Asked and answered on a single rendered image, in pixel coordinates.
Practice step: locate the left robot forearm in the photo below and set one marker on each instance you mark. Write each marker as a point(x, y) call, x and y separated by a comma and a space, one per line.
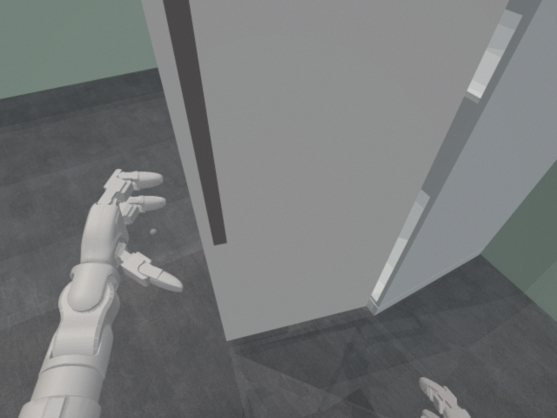
point(71, 378)

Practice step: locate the fridge door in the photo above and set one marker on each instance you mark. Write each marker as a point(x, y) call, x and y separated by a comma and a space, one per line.
point(325, 118)

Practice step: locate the handle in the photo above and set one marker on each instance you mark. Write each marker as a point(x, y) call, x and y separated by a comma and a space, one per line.
point(178, 14)

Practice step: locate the robot right hand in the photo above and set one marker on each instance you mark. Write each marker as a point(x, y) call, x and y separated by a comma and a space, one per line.
point(443, 400)

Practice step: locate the robot left hand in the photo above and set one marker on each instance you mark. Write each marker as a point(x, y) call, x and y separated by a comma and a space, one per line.
point(106, 226)

